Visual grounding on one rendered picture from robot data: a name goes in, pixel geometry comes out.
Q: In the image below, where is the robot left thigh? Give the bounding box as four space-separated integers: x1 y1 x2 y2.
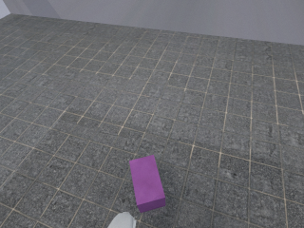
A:
107 213 137 228

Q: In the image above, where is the carton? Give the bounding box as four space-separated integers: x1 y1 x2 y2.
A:
129 155 166 213

